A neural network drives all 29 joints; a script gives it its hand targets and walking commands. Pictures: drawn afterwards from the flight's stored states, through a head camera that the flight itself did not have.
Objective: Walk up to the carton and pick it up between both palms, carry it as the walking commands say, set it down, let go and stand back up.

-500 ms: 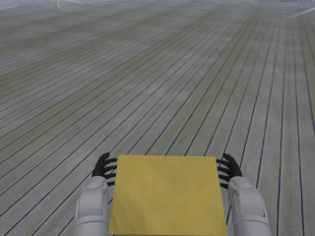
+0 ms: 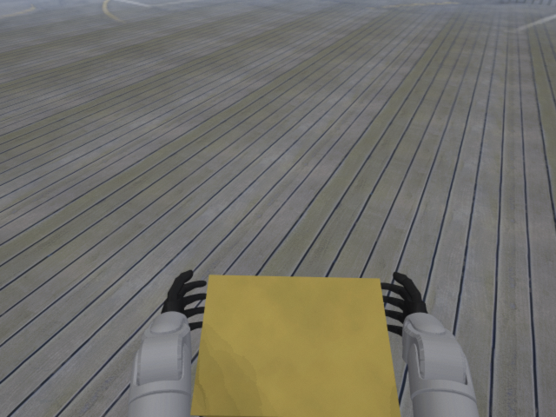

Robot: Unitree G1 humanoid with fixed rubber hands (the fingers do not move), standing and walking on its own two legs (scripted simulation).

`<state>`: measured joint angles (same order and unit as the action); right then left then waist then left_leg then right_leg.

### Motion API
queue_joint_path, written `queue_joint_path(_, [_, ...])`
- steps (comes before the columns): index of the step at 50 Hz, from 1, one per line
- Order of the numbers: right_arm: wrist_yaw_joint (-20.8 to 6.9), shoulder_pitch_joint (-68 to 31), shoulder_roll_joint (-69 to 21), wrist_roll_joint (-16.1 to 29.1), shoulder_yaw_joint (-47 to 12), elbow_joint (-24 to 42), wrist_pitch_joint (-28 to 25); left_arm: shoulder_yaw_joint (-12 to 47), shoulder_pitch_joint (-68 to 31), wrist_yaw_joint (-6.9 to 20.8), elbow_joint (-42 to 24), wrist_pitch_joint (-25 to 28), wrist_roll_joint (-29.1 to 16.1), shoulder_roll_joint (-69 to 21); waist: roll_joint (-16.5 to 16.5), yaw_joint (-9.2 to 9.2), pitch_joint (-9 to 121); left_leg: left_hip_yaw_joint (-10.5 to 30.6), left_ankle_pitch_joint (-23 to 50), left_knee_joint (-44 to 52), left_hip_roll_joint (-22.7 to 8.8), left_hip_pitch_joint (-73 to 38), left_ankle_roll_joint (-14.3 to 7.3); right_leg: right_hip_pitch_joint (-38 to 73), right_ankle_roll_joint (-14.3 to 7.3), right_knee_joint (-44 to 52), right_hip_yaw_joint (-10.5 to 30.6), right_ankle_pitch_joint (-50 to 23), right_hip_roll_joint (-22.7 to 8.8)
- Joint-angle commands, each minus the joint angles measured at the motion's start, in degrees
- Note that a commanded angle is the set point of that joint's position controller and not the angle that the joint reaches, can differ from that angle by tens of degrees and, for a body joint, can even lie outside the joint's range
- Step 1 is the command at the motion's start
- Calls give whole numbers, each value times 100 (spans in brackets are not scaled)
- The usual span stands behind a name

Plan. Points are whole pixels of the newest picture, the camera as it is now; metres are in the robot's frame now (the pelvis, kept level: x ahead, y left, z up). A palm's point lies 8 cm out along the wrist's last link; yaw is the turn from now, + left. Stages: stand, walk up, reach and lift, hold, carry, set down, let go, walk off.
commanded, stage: hold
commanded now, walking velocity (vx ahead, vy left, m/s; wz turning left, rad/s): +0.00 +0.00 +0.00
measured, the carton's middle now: (291, 352) +0.28 +0.00 -0.06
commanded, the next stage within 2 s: carry in 0.16 s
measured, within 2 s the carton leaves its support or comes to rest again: neither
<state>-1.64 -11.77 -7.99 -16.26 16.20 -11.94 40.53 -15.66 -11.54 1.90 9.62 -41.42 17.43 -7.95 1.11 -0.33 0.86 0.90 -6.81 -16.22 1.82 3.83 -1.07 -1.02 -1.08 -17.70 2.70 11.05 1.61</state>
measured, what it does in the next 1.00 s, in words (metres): steps on the spot, turning left: right foot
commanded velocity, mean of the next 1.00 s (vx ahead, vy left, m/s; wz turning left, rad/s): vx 0.00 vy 0.00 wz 0.53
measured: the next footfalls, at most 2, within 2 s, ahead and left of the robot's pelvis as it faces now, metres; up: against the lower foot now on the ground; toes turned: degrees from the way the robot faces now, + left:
right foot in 0.88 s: -0.01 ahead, -0.13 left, +0.00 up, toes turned +16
left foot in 1.20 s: -0.09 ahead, +0.10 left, +0.00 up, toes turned +37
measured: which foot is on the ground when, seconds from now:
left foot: down 0.00-0.90, up 0.92-1.00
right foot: down 0.00-0.50, up 0.52-0.86, down 0.88-1.00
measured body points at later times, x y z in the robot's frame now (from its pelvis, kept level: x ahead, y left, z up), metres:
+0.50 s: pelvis -0.03 +0.01 -0.04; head -0.01 +0.02 +0.41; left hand +0.30 +0.22 +0.05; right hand +0.35 -0.13 +0.06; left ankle +0.00 +0.10 -0.75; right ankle -0.01 -0.11 -0.75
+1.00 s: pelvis -0.06 -0.04 -0.02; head +0.01 -0.04 +0.42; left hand +0.22 +0.26 +0.07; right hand +0.36 -0.06 +0.06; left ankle -0.06 +0.07 -0.70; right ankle -0.05 -0.14 -0.75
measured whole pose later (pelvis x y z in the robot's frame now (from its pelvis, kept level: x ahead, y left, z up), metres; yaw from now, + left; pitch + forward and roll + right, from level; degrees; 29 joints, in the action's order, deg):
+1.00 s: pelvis -0.06 -0.04 -0.02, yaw +24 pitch +5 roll +1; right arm 11.5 -41.6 1.2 -4.7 16.2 -5.5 70.6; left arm -17.1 -40.0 -14.0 4.0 -68.6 4.7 -3.0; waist -1.6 0.5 -3.7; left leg -1.6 -24.7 -54.6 2.6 36.4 0.9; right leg -19.6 -1.5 -35.2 -7.1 20.5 -3.6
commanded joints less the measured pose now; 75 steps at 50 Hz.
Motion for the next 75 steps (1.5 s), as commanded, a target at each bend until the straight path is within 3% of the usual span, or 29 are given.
queue_joint_path(1, [-1586, -3065, -4685, 1617, -3372, 279, -193, 3431, -2907, 1587, -159, 166, -1650, -4660, -85, 4, 1304, 334, 877, 9, 288, -1046, 119, -537, 19, 356, 259, -881, 271])
queue_joint_path(7, [-1571, -3021, -4662, 1631, -3398, 318, -191, 3452, -2862, 1575, -191, 163, -1662, -4660, -85, 2, 1319, 340, 942, 7, 290, -1042, 124, -516, 27, 354, 263, -937, 272])
queue_joint_path(8, [-1582, -3277, -4727, 1858, -3810, 640, -104, 3774, -3058, 1565, -83, 63, -1874, -4691, -284, 52, 1368, 421, 508, -581, -920, 73, -117, -1112, 37, -573, -79, 121, -739])
queue_joint_path(11, [-1550, -3264, -4798, 2011, -3927, 730, 61, 3794, -3184, 1501, -317, -36, -2062, -4779, -571, 40, 1638, 1088, -118, -748, -1260, 825, -423, -1376, 40, -1320, 24, 312, -669])
queue_joint_path(15, [-1355, -4099, -4744, 2611, -4504, 1431, 496, 4232, -3867, 1342, -894, -401, -2717, -4725, 217, -51, 2046, 671, 515, -2199, -788, 1951, -177, -940, -239, -1236, 690, -619, -1235])
queue_joint_path(17, [-1312, -4628, -4790, 3012, -4695, 1504, 829, 4309, -4181, 1239, -866, -696, -2891, -4698, 1062, -88, 2060, -94, -1479, -3491, -181, 2522, 78, -765, -876, -709, 1514, -1922, -2247])
queue_joint_path(19, [-1307, -4843, -4837, 3383, -4808, 1433, 1158, 4403, -4472, 1097, -1002, -1045, -3054, -4726, 589, -56, 1900, -277, -2491, -3913, -298, 2725, 120, -902, -1078, -847, 1201, -2571, -2319])
queue_joint_path(24, [-1041, -6317, -4760, 4161, -4534, 1522, 2109, 4291, -5985, 743, -1480, -1980, -3763, -4496, 574, 69, 2710, -582, -738, -1426, -78, 1170, 52, -1135, -135, -2376, -263, -2335, -1598])
queue_joint_path(25, [-1020, -6114, -4777, 4092, -4305, 1225, 2285, 4131, -5875, 711, -1244, -2137, -3735, -4522, 179, 107, 2942, 181, 225, -1157, -617, 326, -45, -1789, 220, -3029, -410, -1582, -1385])
queue_joint_path(26, [-1016, -5712, -4734, 3931, -4019, 988, 2382, 4051, -5772, 723, -1228, -2308, -3777, -4628, -1394, 158, 3041, 2173, 3049, -1248, -2167, -339, -778, -3199, 595, -3926, -864, 746, -711])
queue_joint_path(27, [-991, -5642, -4875, 3835, -3823, 815, 2523, 3938, -5794, 750, -1013, -2437, -3782, -4799, -1452, 145, 3093, 2676, 3903, -1284, -2264, -674, -1196, -3548, 538, -4313, -377, 2727, -470])
queue_joint_path(29, [-916, -6981, -4924, 3908, -3813, 1112, 2630, 3981, -6908, 811, -888, -2501, -4115, -5093, -549, 148, 3032, 2318, 3254, -1386, -2063, -685, -1164, -3833, 493, -4706, -219, 2366, -614])
queue_joint_path(32, [-846, -7343, -5060, 3808, -3420, 1021, 2748, 3740, -7361, 832, -789, -2631, -4289, -5339, -730, 164, 3009, 1667, 2708, -1307, -1576, -489, -946, -3572, 540, -4185, -409, 1835, -520])
queue_joint_path(40, [-785, -7291, -5103, 3611, -3080, 939, 2970, 3407, -7237, 770, -581, -2878, -4188, -5568, -1192, 191, 3380, 1786, 2997, -1286, -1354, -778, -834, -2717, 478, -2595, -518, 1904, -99])
queue_joint_path(43, [-774, -7215, -5128, 3540, -3178, 1005, 2972, 3379, -7048, 812, -629, -2893, -4131, -5587, -1012, 62, 3372, 1351, 2591, -1479, -1047, 112, -536, -1184, 410, -1030, -763, 920, -145])
queue_joint_path(44, [-766, -7009, -5166, 3509, -3230, 1037, 2970, 3369, -6806, 838, -668, -2905, -4100, -5612, -792, 21, 3343, 1185, 2064, -1646, -855, 909, -321, -306, 297, -692, -536, 514, -474])
queue_joint_path(46, [-757, -7951, -5334, 3814, -3641, 1414, 2916, 3467, -7528, 851, -970, -2744, -4118, -5340, 1898, -73, 3143, -306, -2383, -3576, 258, 3365, 194, 652, -799, -909, 1374, -3264, -2859])
queue_joint_path(47, [-759, -8009, -5363, 3909, -3746, 1482, 2852, 3596, -7656, 842, -1124, -2751, -4186, -5383, 1191, -36, 3030, -263, -2667, -4517, -40, 3582, 204, 599, -959, -1054, 1117, -4469, -2966])
queue_joint_path(49, [-835, -7482, -5690, 4024, -3871, 1268, 2875, 3399, -7089, 833, -1048, -2776, -3823, -5358, 643, 7, 2712, -196, -2100, -4574, -281, 3614, 230, 688, -643, -1358, 242, -4617, -2402])
queue_joint_path(56, [-862, -7370, -5622, 4237, -3827, 1020, 2906, 3337, -7000, 726, -1184, -2740, -3643, -4981, 1197, -60, 2945, -768, -1877, -2839, 30, 2926, 319, 882, -409, -1992, -661, -4425, -2075])
queue_joint_path(59, [-922, -7231, -5593, 4119, -3772, 695, 2922, 3251, -6880, 713, -923, -2727, -3529, -4987, 1081, 44, 2908, -1072, -581, -1065, 110, 1751, 177, 402, -93, -2556, -1171, -4143, -1913])
queue_joint_path(60, [-964, -7006, -5629, 4027, -3728, 552, 2922, 3217, -6730, 719, -845, -2723, -3468, -5034, 755, 106, 3046, -599, -68, -931, -231, 738, 86, -451, 141, -2972, -1163, -3197, -1817])
queue_joint_path(61, [-986, -6721, -5565, 3901, -3617, 503, 2864, 3305, -6681, 734, -935, -2735, -3535, -5056, -103, 167, 3343, 708, 2891, -1627, -1182, -512, -373, -1938, 508, -3641, -1128, -1621, -1474])
queue_joint_path(62, [-969, -6158, -5664, 3768, -3514, 491, 2846, 3428, -6491, 785, -1021, -2813, -3604, -5224, -1539, 250, 3544, 1979, 5960, -1989, -2006, -1232, -1023, -3172, 586, -4185, -1046, 1947, -794])
queue_joint_path(63, [-957, -6825, -5616, 3848, -3580, 750, 2811, 3570, -7045, 817, -1009, -2747, -3756, -5325, -1551, 246, 3480, 2122, 6540, -1992, -2134, -1712, -1194, -3713, 501, -4444, -637, 3029, -677])
queue_joint_path(65, [-903, -7163, -5547, 3779, -3618, 1022, 2776, 3727, -7337, 893, -1116, -2681, -3990, -5493, -1125, 206, 3394, 1796, 5195, -1898, -1993, -1461, -1072, -3779, 414, -4399, -433, 2559, -742])
queue_joint_path(73, [-695, -6930, -5131, 3485, -3658, 1646, 2788, 3867, -6916, 982, -1097, -2772, -4281, -5576, -1077, 91, 3420, 1043, 2914, -1828, -1288, 167, -564, -1545, 381, -1540, -831, 849, -327])
queue_joint_path(74, [-694, -6813, -5129, 3443, -3700, 1604, 2796, 3830, -6705, 1017, -996, -2786, -4239, -5575, -737, 18, 3430, 816, 2180, -2119, -1051, 907, -319, -624, 329, -913, -581, 205, -666])
queue_joint_path(75, [-716, -6765, -5210, 3457, -3789, 1574, 2825, 3753, -6523, 1039, -852, -2769, -4124, -5479, 771, -23, 3456, 179, 111, -2989, -344, 2309, 68, 354, -131, -838, 788, -1862, -1932])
